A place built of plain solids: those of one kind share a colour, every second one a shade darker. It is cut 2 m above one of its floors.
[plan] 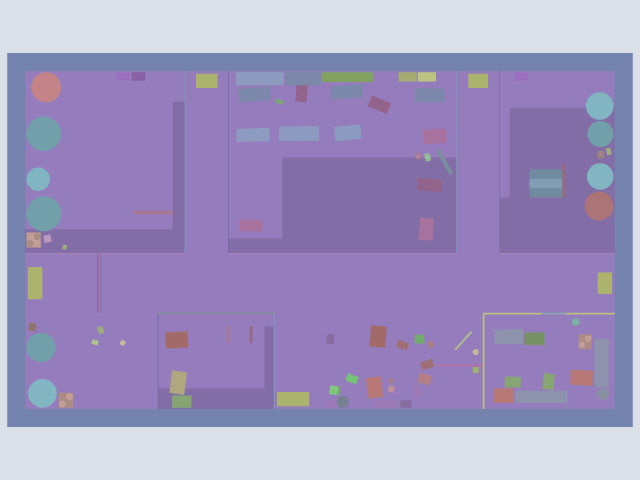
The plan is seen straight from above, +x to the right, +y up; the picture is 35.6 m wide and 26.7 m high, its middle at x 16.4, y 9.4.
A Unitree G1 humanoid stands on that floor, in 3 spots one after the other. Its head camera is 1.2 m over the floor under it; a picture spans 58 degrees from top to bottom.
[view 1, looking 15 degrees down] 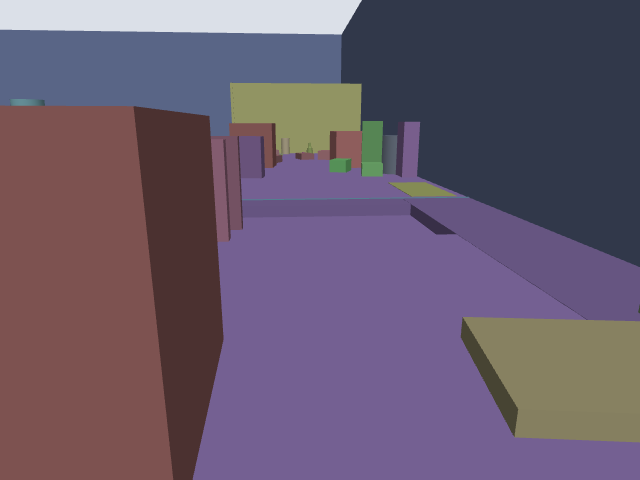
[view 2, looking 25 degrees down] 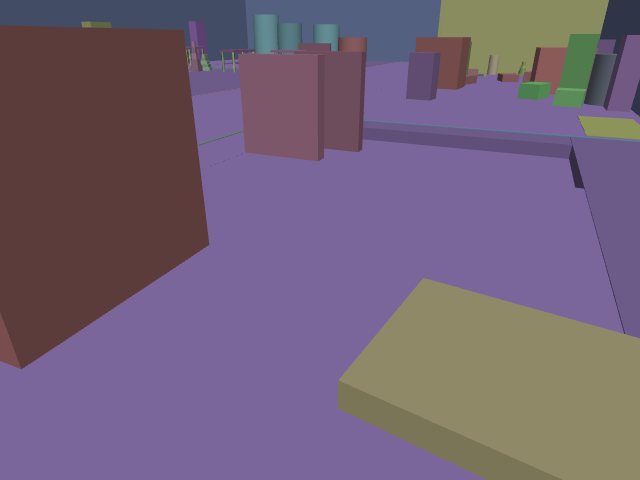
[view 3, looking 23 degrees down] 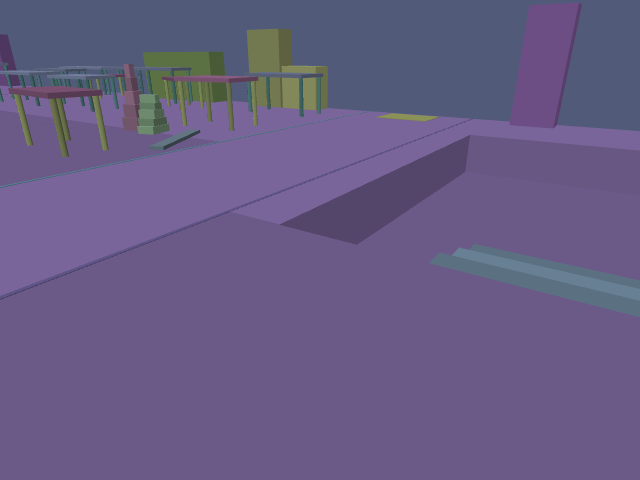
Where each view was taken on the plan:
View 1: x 6.78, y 3.02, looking -4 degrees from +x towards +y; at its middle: floor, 4.64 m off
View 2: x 7.11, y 1.72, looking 25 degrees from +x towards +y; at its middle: floor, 2.84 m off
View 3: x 28.96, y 9.33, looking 124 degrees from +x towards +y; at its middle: floor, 3.07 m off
